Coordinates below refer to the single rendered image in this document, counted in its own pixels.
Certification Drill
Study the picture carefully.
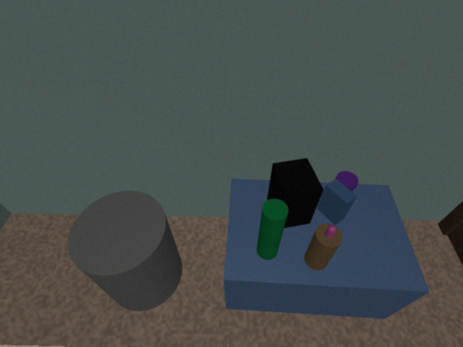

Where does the bed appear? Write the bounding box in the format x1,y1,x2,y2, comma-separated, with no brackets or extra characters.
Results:
438,201,463,266

